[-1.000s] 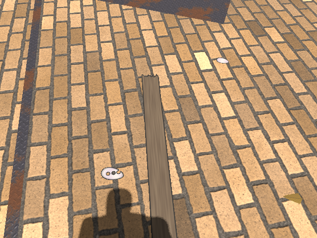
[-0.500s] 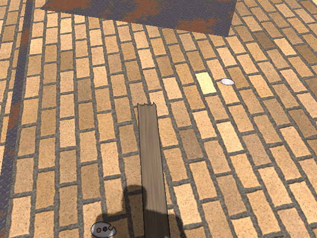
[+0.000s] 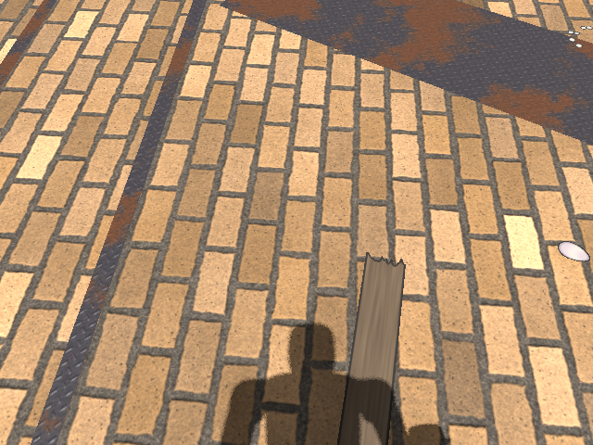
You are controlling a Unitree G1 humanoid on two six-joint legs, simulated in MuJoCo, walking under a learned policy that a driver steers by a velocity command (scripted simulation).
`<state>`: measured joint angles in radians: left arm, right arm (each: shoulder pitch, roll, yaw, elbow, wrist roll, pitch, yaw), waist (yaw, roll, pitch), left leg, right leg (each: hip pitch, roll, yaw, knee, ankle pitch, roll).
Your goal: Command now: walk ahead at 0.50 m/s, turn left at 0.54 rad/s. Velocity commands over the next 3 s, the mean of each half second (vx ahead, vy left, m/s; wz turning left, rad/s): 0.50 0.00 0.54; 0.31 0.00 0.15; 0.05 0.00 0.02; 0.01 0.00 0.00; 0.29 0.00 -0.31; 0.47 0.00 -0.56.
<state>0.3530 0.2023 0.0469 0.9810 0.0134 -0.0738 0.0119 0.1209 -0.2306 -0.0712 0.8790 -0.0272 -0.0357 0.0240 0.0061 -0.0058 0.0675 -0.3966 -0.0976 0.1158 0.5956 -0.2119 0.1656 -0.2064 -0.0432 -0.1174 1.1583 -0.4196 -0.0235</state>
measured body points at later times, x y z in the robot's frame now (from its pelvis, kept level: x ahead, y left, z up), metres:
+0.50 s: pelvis +0.29 -0.02 +0.00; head +0.32 -0.01 +0.45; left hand +0.45 +0.26 -0.08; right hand +0.32 -0.31 -0.13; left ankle +0.08 +0.03 -0.70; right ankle +0.43 -0.08 -0.72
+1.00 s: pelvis +0.48 +0.05 +0.01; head +0.50 +0.08 +0.46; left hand +0.40 +0.29 -0.14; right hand +0.69 -0.11 -0.10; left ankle +0.53 +0.15 -0.72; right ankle +0.43 -0.08 -0.70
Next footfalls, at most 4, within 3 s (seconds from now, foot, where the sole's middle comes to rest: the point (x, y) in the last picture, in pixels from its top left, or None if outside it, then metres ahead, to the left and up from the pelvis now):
0.48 right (346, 439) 0.47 -0.07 -0.76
0.94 left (237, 393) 0.56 0.17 -0.76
1.24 right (335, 393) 0.57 -0.05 -0.76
2.72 right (291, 262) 0.92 0.05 -0.76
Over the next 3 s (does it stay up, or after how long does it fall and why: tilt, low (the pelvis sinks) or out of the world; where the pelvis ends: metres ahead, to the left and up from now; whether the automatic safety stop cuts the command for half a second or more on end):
stays up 0.92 0.07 0.02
